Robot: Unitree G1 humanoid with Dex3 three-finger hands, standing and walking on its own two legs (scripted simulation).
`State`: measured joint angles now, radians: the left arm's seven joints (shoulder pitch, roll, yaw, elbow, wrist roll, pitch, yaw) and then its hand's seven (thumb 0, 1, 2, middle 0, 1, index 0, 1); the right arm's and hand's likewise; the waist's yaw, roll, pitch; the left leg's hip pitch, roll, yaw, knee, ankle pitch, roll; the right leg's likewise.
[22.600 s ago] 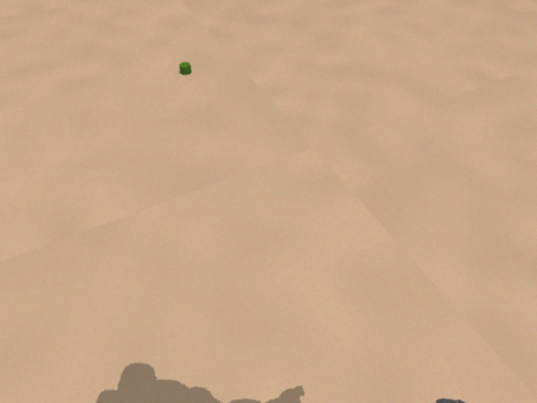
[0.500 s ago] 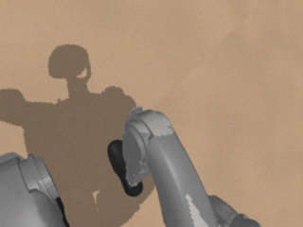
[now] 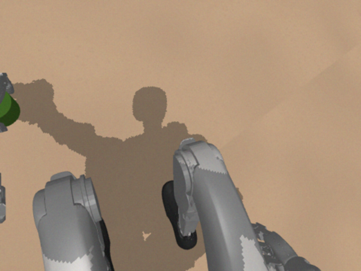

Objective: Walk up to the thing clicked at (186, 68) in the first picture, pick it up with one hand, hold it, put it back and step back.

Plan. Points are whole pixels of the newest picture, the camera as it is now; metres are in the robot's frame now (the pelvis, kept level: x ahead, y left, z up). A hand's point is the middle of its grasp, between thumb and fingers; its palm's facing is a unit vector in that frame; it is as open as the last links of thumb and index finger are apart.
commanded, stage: settle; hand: left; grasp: from above
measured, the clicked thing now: out of the picture +0.49 +0.29 -0.19
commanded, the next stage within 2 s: lift in 0.12 s
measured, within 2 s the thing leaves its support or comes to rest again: neither
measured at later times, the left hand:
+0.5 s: hand out of the picture +0.46 +0.29 -0.11, palm faces -0.46 -0.07 -0.88, open 10.0 cm
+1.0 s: hand out of the picture +0.38 +0.30 +0.06, palm faces -0.43 -0.10 -0.90, open 10.0 cm
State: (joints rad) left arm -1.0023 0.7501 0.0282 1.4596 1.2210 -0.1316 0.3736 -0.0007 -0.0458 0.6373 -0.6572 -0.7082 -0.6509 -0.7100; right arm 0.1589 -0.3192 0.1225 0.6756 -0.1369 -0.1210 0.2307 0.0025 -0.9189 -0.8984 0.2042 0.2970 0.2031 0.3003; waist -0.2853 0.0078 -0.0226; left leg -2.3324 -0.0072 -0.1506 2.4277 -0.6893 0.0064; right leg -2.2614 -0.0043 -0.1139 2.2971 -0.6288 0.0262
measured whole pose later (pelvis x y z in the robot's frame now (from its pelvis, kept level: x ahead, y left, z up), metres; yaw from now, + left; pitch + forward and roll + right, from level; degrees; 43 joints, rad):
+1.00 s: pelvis +0.00 +0.00 +0.16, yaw +6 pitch +32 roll -5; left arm -0.58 0.53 -0.08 0.87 1.04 -0.04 0.13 0.00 0.00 0.60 -0.59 -0.77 -0.61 -0.74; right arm 0.16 -0.26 -0.02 0.66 0.01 0.04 0.03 0.01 -0.92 -0.90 0.21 0.30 0.21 0.30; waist -0.11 0.06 -0.19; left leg -1.83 0.00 -0.06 1.91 -0.63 0.02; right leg -1.79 -0.02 -0.04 1.84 -0.60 0.03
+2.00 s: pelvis +0.07 +0.01 +0.41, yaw +7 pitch +10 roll -1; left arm -0.35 0.38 -0.20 0.87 1.00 0.02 0.16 0.00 -0.01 0.61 -0.60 -0.77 -0.62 -0.74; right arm 0.25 -0.24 -0.05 0.73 0.05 0.01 -0.05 0.01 -0.91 -0.89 0.21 0.30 0.21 0.30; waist -0.05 0.04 -0.08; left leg -0.63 0.01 0.02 0.83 -0.38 0.01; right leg -0.63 -0.01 0.01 0.80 -0.34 0.02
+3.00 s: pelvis +0.08 +0.01 +0.44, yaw +6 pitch +2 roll +0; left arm -0.27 0.40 -0.22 0.72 0.99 0.00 0.01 0.00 -0.04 0.71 -0.55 -0.84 -0.57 -0.81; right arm 0.22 -0.26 -0.04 0.69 0.07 0.06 -0.05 0.01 -0.91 -0.89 0.21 0.30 0.20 0.30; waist 0.00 0.05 -0.03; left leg -0.31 0.01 0.04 0.54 -0.27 0.01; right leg -0.34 -0.01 0.03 0.54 -0.24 0.02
